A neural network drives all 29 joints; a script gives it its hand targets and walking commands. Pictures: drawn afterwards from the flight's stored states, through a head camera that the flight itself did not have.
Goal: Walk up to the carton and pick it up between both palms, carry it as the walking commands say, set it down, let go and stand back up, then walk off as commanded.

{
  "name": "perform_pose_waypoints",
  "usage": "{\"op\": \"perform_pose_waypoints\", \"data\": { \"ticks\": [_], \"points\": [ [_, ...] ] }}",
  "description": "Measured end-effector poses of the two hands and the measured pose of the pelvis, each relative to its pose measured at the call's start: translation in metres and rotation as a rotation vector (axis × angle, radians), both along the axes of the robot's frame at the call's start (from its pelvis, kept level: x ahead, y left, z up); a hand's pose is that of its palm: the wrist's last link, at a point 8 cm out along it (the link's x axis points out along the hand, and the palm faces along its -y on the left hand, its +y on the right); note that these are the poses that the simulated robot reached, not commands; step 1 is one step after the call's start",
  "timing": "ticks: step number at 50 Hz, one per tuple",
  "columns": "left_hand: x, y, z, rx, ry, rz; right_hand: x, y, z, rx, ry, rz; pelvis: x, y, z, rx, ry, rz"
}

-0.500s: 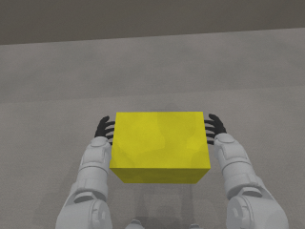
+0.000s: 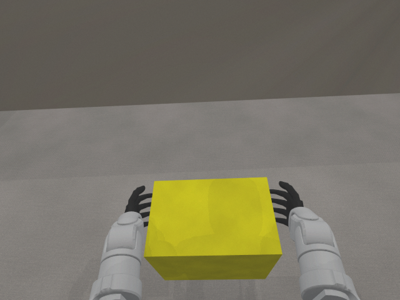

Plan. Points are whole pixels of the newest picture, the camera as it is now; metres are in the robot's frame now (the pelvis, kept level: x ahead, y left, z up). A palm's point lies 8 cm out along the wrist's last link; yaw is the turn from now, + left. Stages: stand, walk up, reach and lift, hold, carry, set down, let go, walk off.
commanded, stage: reach and lift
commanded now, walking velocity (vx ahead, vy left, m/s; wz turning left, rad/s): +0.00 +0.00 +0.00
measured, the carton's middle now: (212, 232) +0.32 +0.01 -0.06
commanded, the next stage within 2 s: hold in 1.24 s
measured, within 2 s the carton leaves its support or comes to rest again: neither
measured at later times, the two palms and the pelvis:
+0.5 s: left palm (131, 214) +0.29 +0.18 +0.06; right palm (301, 209) +0.31 -0.17 +0.06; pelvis +0.00 +0.00 +0.01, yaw +0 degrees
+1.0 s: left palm (135, 214) +0.29 +0.17 +0.06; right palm (307, 212) +0.30 -0.17 +0.06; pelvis +0.01 +0.00 +0.01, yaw +0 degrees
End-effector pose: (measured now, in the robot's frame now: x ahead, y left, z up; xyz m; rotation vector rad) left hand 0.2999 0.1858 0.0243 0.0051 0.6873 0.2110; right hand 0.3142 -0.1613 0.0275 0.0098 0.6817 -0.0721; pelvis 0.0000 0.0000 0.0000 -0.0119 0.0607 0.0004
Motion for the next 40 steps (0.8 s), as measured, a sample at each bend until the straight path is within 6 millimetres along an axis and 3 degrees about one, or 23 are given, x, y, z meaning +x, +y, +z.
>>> {"op": "perform_pose_waypoints", "data": {
  "ticks": [15,40],
  "points": [
    [-0.01,-0.001,0.03,-0.009,-0.018,-0.011,-0.009,-0.002,0.031,0.017,-0.034,-0.016,0.001,0.0,0.005,0.003,-0.098,0.003],
    [-0.001,-0.011,0.032,0.011,0.009,-0.061,-0.009,-0.011,0.035,0.008,-0.024,-0.059,0.011,0.002,0.009,0.003,-0.108,0.004]
  ]
}}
